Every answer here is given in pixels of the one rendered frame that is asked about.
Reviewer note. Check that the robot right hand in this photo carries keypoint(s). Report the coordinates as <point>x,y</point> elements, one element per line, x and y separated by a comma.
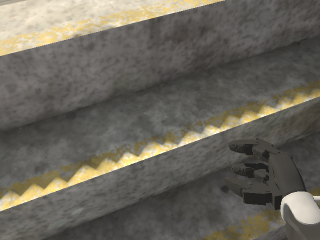
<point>280,178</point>

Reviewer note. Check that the right robot forearm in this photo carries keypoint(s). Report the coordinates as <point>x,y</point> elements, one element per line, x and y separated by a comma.
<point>301,215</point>

